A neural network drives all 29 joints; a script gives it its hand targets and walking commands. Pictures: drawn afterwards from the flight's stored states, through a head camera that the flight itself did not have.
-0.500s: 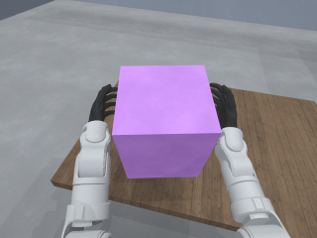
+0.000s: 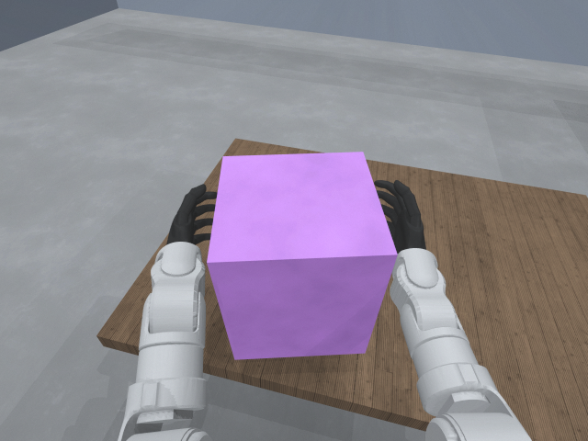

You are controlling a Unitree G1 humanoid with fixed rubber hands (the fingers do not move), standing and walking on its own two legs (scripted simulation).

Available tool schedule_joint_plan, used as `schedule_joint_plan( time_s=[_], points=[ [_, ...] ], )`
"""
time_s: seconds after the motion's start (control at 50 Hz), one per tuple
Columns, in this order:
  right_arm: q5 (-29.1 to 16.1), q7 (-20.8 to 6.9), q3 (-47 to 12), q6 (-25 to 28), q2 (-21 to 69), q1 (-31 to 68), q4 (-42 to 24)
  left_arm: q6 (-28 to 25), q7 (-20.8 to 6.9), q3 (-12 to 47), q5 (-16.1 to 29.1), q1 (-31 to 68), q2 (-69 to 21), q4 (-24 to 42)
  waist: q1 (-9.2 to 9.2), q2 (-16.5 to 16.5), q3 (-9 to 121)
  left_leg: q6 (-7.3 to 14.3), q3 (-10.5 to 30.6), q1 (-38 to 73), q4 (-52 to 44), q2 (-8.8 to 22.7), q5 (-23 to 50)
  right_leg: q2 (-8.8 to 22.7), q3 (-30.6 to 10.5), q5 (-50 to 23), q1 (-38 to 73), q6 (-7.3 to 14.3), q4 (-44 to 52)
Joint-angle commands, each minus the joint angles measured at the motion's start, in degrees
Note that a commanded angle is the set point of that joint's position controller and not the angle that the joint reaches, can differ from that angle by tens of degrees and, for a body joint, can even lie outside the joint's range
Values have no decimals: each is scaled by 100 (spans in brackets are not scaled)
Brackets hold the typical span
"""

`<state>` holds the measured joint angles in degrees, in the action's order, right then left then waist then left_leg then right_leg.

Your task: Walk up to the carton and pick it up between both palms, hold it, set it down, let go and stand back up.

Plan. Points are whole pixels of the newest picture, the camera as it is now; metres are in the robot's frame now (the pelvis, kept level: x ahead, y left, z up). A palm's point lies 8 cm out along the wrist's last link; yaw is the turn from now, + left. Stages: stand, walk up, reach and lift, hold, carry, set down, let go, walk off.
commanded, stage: set down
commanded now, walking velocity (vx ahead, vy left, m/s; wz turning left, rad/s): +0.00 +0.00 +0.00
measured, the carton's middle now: (296, 258) +0.39 -0.04 +0.06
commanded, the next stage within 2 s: none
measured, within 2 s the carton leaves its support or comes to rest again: rests again in 1.18 s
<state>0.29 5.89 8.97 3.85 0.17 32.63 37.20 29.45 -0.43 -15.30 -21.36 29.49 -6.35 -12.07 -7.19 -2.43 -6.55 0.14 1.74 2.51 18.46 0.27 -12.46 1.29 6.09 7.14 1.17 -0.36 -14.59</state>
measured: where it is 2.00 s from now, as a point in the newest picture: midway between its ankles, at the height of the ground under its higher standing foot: outside the picture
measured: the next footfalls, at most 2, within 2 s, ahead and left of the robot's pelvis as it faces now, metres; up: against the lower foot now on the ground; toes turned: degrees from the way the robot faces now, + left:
none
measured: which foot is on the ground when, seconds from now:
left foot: down 0.00-1.00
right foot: down 0.00-1.00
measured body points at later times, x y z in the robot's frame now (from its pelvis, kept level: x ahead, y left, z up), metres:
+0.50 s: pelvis +0.01 -0.01 +0.00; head +0.03 +0.00 +0.45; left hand +0.40 +0.10 +0.09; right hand +0.39 -0.21 +0.10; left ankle -0.01 +0.12 -0.75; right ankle +0.02 -0.12 -0.75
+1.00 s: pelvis +0.01 +0.00 +0.00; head +0.03 +0.00 +0.45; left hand +0.40 +0.08 +0.08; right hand +0.37 -0.23 +0.08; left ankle -0.01 +0.12 -0.75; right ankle +0.02 -0.12 -0.75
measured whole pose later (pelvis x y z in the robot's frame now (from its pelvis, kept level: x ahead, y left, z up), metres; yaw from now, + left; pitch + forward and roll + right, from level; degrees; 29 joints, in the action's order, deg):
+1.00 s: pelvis +0.01 +0.00 +0.00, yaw -4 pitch -2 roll -1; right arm 0.7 3.6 10.4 8.0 -2.9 30.7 42.3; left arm 18.4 4.4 -15.4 -19.7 28.3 -9.7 -22.3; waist -4.8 -0.1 -3.5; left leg -0.4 -1.8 -3.1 17.6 1.6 -12.7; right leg -0.1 3.2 6.6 -6.5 0.2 -14.9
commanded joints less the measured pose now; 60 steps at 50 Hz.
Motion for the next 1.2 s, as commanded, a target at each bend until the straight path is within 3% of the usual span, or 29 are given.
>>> schedule_joint_plan(
  time_s=[0.0,0.02,0.06,0.08,0.12,0.18,0.22,0.28,0.3,0.34,0.38,0.46,0.48,0.52,0.54,0.58,0.6,0.64,0.68,0.78,0.84,0.94,1.0,1.02,1.06,1.1,1.12,1.16,1.18],
  points=[
    [9,-699,-1669,474,2135,3589,-1246,-757,-511,2740,762,3592,-2639,552,-30,464,2593,-332,-415,197,-180,-151,1571,-368,433,-1170,271,-48,-48],
    [69,-729,-1620,495,2115,3597,-1177,-838,-430,2708,759,3652,-2681,510,-63,382,2721,-346,-413,183,-132,-153,1511,-396,435,-1188,236,-38,-63],
    [-51,-770,-1805,549,2154,3710,-1214,-914,-307,2743,742,3571,-2718,444,164,481,2919,-369,-404,329,-47,-113,1902,-421,403,-1353,207,-23,-82],
    [-49,-808,-1732,528,2096,3758,-1083,-926,-243,2705,758,3655,-2794,306,104,377,2977,-352,-380,307,-61,-88,1749,-455,404,-1206,130,-2,-70],
    [-47,-873,-1804,461,2037,3727,-983,-908,-196,2307,566,3338,-2622,-45,378,183,2818,-245,-453,143,-174,-87,1539,-414,317,-1231,256,-29,-53],
    [-117,-904,-1869,417,2147,3739,-828,-921,-188,2183,572,3299,-2712,-75,451,30,2840,-223,-458,114,-197,-61,1661,-432,274,-1628,403,-65,-141],
    [-56,-890,-1824,399,2101,3470,-515,-954,-195,2148,589,3265,-2666,72,336,-101,2891,-222,-447,117,-198,-76,1998,-447,254,-2107,653,-85,-185],
    [-18,-863,-1798,284,2200,3295,-220,-929,-303,1757,443,3025,-2533,-386,361,-317,2307,-101,-503,-288,-383,-157,1433,-352,115,-2272,964,-181,-202],
    [17,-844,-1852,306,2182,3322,-380,-937,-330,1711,429,2975,-2507,-370,437,-201,2369,-113,-517,-377,-378,-185,1450,-281,72,-2602,1095,-206,-270],
    [-7,-792,-1911,304,2407,3125,-312,-996,-398,1779,529,3089,-2437,-221,365,-316,2333,-47,-542,-694,-466,-248,1330,-195,19,-3060,1457,-314,-349],
    [37,-756,-1855,411,2505,3178,-293,-1186,-399,2140,653,3385,-2659,134,168,-4,2686,-170,-492,-668,-396,-267,1592,-200,50,-3332,1462,-314,-434],
    [-50,-683,-1992,682,2640,3085,-712,-1423,-247,2683,822,3391,-2872,766,55,342,3507,-341,-412,-223,-75,-245,2391,-267,112,-3781,1222,-249,-542],
    [-22,-665,-1936,711,2607,2919,-640,-1474,-211,2809,805,3398,-2883,778,-24,520,3632,-394,-395,-141,-13,-225,2454,-268,135,-3679,1121,-232,-528],
    [61,-638,-1860,759,2484,2887,-726,-1525,-151,2954,894,3351,-2860,660,-113,491,3659,-426,-350,-157,78,-198,2466,-278,157,-3613,1002,-192,-510],
    [134,-633,-1739,707,2458,2757,-519,-1537,-150,2993,892,3306,-2851,531,-267,529,3540,-420,-315,-109,53,-198,2364,-288,149,-3387,883,-161,-452],
    [147,-632,-1695,634,2365,2689,-461,-1462,-164,2867,784,2984,-2845,103,-142,468,3204,-368,-333,-295,-28,-174,2030,-287,122,-3108,799,-142,-403],
    [142,-645,-1678,615,2333,2693,-524,-1461,-172,2920,843,3027,-2838,231,-206,462,3275,-361,-296,-272,-34,-168,2010,-299,169,-3105,717,-160,-415],
    [231,-655,-1586,460,2188,2525,-218,-1280,-228,2512,618,2587,-2701,-170,-131,191,2738,-288,-285,-345,-180,-116,1817,-321,111,-2822,818,-162,-316],
    [205,-661,-1685,476,2211,2694,-486,-1238,-286,2480,666,2685,-2749,-178,-106,40,2736,-262,-338,-472,-219,-148,1772,-319,131,-2974,974,-211,-365],
    [50,-807,-1882,492,2435,2913,-594,-1360,-221,2277,648,2917,-2700,29,223,-17,2904,-234,-384,-427,-204,-147,1978,-361,124,-2913,945,-210,-420],
    [92,-930,-1793,560,2342,3056,-564,-1446,-109,2179,556,2787,-2787,-303,329,126,2892,-289,-376,-302,-170,-101,2065,-404,128,-2643,619,-141,-360],
    [303,-1044,-1725,689,2334,2993,-485,-1585,-44,2029,450,2719,-2813,-393,503,49,3106,-259,-464,-284,-166,-62,2052,-386,123,-2553,539,-101,-349],
    [600,-1095,-1279,655,2229,2838,157,-1696,-44,1797,307,2967,-2715,-758,382,153,2609,-255,-483,-388,-323,-26,1514,-356,144,-1833,287,-70,-214],
    [634,-1110,-1268,684,2325,2795,159,-1758,-45,1841,366,2919,-2754,-690,397,66,2645,-237,-529,-327,-300,-24,1513,-360,167,-1855,254,-76,-220],
    [763,-1126,-1107,697,2288,2619,440,-1793,-59,1843,385,3000,-2786,-675,284,187,2680,-252,-476,-245,-329,-29,1440,-333,172,-1706,151,-57,-162],
    [875,-1120,-891,731,2267,2568,657,-1834,-79,1692,287,2931,-2734,-977,323,327,2520,-254,-551,-344,-372,-56,1431,-286,146,-1615,146,-31,-132],
    [929,-1127,-812,755,2246,2591,744,-1891,-70,1764,323,3095,-2758,-926,192,351,2559,-299,-539,-300,-354,-32,1444,-313,172,-1607,123,-34,-115],
    [983,-1114,-742,764,2274,2522,821,-1892,-141,1550,207,2850,-2673,-1198,269,274,2412,-246,-568,-375,-388,-61,1304,-278,138,-1607,167,-53,-105],
    [1044,-1104,-623,733,2293,2452,1083,-1910,-160,1578,235,3008,-2651,-1223,167,333,2316,-252,-562,-425,-423,-47,1190,-253,130,-1532,218,-37,-98]
  ],
)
